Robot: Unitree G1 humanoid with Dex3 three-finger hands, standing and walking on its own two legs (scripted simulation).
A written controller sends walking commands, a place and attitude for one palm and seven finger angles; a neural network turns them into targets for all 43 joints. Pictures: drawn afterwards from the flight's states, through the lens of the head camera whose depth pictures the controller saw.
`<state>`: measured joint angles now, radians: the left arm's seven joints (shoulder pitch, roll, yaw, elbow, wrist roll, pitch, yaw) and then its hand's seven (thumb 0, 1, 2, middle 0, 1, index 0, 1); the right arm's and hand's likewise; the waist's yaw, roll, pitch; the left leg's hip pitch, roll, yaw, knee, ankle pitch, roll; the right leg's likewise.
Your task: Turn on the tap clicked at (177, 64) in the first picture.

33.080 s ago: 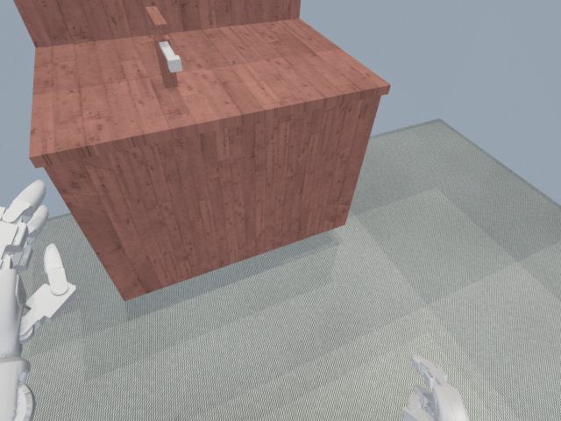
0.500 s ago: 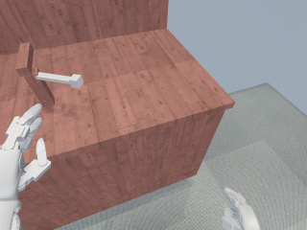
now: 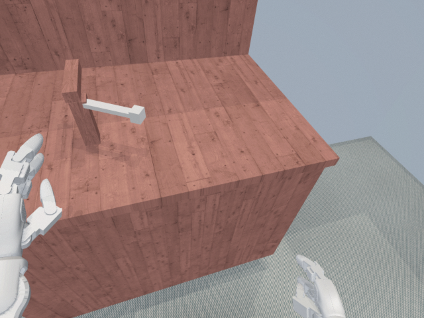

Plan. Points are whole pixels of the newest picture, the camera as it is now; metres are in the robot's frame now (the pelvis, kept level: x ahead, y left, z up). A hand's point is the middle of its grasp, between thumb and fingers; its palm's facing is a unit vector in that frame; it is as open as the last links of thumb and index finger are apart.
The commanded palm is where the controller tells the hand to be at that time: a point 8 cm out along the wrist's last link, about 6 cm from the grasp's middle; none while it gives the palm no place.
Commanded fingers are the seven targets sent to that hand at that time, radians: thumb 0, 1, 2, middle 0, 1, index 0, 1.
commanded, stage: come to a stop and stand still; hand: left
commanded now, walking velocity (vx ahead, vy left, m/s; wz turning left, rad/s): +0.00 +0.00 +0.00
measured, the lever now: (137, 114) +0.48 +0.22 +0.12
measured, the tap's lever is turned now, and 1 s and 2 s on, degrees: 58 58 58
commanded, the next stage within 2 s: look again from close up in 0.66 s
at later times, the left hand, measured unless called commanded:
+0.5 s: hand (76, 198) +0.24 +0.24 +0.15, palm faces +0.40 -0.85 -0.36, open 7.4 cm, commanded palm +0.18 +0.26 +0.17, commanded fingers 0.00 0.90 0.90 -0.20 -0.30 -0.20 -0.30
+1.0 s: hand (82, 196) +0.24 +0.23 +0.16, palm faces +0.41 -0.84 -0.35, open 7.4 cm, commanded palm +0.18 +0.26 +0.17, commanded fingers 0.00 0.90 0.90 -0.20 -0.30 -0.20 -0.30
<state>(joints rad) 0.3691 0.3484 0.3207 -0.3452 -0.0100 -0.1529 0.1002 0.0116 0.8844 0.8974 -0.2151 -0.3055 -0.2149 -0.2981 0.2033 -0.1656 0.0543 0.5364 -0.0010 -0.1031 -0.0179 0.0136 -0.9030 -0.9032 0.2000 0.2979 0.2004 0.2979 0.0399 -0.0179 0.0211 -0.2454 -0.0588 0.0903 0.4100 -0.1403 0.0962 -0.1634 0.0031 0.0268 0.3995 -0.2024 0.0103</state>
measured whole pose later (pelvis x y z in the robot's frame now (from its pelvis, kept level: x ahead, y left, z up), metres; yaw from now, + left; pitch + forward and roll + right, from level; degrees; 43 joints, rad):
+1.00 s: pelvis +0.03 -0.03 +0.00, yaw +2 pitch -1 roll -1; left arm 0.42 0.36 0.32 -0.43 -0.05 -0.14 0.11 0.01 0.88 0.90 -0.21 -0.31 -0.21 -0.30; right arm 0.20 -0.20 0.03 0.56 0.01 -0.06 -0.06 0.01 -0.90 -0.90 0.20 0.30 0.20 0.30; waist 0.03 0.00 0.02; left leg -0.23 -0.04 0.05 0.41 -0.17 0.07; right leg -0.12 0.03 -0.01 0.36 -0.22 -0.01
